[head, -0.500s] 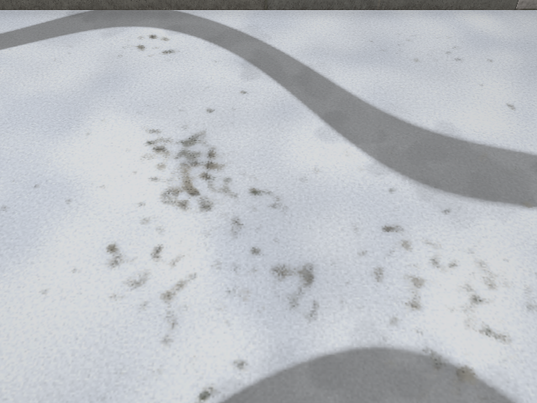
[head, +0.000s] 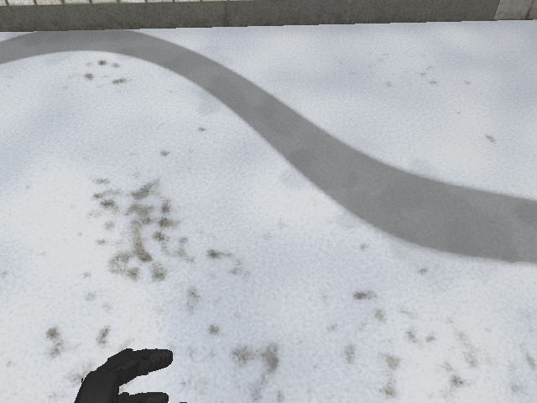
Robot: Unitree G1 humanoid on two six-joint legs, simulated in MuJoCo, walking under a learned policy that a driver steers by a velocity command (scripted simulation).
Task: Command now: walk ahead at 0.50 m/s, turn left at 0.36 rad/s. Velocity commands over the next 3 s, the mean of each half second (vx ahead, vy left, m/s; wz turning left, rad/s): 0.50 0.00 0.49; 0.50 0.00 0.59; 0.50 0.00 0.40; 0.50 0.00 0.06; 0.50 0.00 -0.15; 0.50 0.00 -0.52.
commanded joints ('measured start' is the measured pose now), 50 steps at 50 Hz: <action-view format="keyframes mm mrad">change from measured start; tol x32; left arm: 1 461 193 74 128 8 -16 59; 44 -73 164 19 -181 -63 -38 23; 50 289 287 70 -136 -38 -73 11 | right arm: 1 -123 -101 -41 -96 0 -9 10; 20 -535 -129 -61 -335 65 91 -19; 27 -73 -415 -149 -283 45 71 -34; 50 -196 -201 -83 -427 52 51 -73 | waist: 1 210 -137 -65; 50 176 82 -192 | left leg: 1 -685 19 -90 575 44 80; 24 -286 -92 174 -129 242 162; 27 459 286 -825 -424 184 455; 34 -148 128 -338 -476 511 282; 50 -251 -29 -324 70 413 119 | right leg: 1 638 -306 425 -313 -74 -170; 19 481 -266 -137 -403 293 -78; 24 526 -249 -205 46 915 -26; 25 346 -201 -199 317 721 17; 26 -106 -43 -164 694 -140 76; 28 -422 29 155 927 -304 58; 46 -62 43 147 -78 138 63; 50 475 -104 266 -122 102 -62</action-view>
